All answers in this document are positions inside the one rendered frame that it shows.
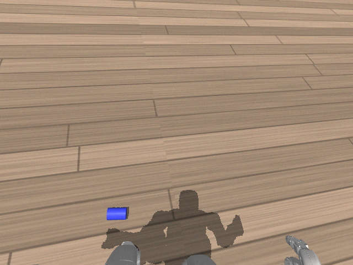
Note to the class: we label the can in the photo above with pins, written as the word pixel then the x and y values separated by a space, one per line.
pixel 116 214

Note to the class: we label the right robot hand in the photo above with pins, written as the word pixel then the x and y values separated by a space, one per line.
pixel 306 256

